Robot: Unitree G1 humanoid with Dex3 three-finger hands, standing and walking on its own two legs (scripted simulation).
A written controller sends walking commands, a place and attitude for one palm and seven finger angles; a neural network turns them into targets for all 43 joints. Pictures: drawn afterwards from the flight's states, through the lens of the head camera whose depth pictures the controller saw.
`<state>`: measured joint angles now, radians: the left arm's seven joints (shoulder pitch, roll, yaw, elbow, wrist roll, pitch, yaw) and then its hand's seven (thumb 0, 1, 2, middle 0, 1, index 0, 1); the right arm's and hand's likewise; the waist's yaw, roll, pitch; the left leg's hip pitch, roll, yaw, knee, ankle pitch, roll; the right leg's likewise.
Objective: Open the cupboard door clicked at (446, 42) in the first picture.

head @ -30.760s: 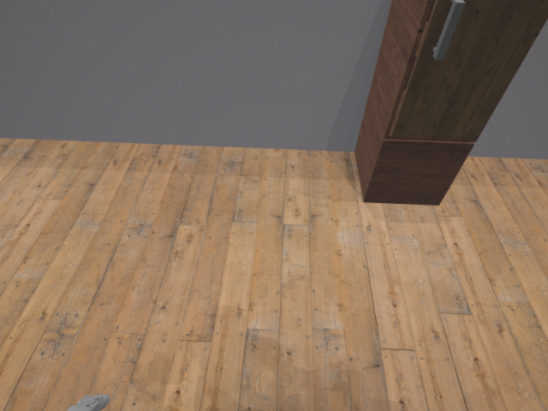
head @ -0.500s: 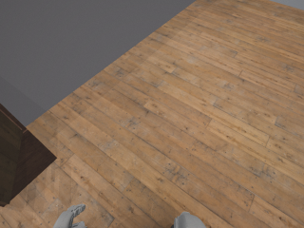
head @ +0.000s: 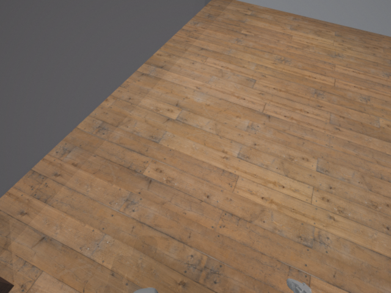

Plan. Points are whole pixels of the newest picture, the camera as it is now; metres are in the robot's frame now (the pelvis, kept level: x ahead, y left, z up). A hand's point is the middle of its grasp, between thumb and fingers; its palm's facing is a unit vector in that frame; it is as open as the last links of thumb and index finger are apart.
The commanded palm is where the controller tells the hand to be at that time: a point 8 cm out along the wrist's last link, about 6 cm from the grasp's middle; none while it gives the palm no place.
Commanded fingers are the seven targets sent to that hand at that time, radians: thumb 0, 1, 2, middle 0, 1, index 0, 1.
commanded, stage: walk to a spot facing it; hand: left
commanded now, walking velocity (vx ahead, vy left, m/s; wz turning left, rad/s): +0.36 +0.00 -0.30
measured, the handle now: out of the picture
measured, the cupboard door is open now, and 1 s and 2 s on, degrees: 50 50 50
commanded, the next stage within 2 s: turn to face it in 0.86 s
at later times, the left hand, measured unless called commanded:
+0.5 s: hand (155, 224) +0.30 +0.12 -0.16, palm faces -0.09 -0.98 -0.19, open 7.3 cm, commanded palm none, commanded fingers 0.00 0.90 0.90 -0.20 -0.30 -0.20 -0.30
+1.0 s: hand (193, 140) +0.59 +0.04 -0.15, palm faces -0.10 -0.97 -0.21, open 7.4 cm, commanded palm none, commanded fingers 0.00 0.90 0.90 -0.20 -0.30 -0.20 -0.30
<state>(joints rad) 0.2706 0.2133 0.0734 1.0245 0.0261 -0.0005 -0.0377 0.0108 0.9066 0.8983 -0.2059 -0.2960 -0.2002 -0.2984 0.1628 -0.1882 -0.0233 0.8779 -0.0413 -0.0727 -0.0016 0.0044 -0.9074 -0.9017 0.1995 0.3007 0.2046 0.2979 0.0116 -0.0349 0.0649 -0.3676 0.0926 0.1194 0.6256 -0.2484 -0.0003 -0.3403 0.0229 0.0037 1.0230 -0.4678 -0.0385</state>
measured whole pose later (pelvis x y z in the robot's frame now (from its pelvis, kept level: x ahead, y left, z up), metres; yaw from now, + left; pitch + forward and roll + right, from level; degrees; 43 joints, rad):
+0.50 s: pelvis +0.24 -0.06 +0.02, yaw -6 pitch +1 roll +0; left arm 0.23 0.19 0.06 1.05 0.02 -0.06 -0.01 0.00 0.93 0.90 -0.21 -0.30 -0.20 -0.30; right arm 0.24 -0.18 -0.05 1.03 -0.02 -0.02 0.02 0.01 -0.91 -0.90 0.20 0.30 0.20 0.30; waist -0.03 -0.02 0.06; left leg -0.47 0.13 0.11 0.77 -0.31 -0.05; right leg -0.13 0.00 -0.10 0.42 -0.30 -0.04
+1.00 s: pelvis +0.48 -0.13 +0.00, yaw -7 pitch +0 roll +0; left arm 0.16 0.16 0.06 1.01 0.03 -0.07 -0.01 0.00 0.91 0.90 -0.20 -0.30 -0.20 -0.30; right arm 0.33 -0.20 -0.05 1.12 -0.02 0.01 0.01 0.01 -0.92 -0.90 0.20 0.30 0.20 0.30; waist -0.02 0.03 0.06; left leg -0.35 0.10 0.07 1.03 -0.47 -0.02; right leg -0.32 -0.06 -0.16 0.61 -0.30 -0.03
